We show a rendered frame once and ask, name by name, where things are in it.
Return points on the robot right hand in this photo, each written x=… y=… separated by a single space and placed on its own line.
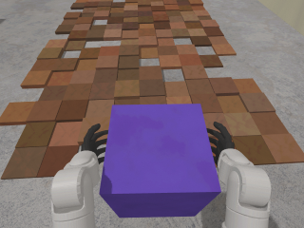
x=223 y=141

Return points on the robot left hand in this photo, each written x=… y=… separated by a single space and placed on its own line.
x=90 y=143

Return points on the carton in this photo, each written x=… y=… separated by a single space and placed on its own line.
x=158 y=161

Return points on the right robot forearm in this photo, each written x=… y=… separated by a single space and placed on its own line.
x=249 y=190

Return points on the left robot forearm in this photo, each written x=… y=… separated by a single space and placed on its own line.
x=71 y=192

